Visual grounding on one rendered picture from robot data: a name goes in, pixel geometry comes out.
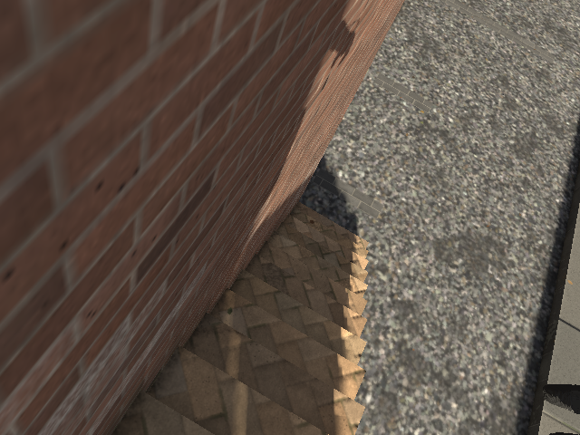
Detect stairs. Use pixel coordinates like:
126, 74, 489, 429
112, 202, 369, 435

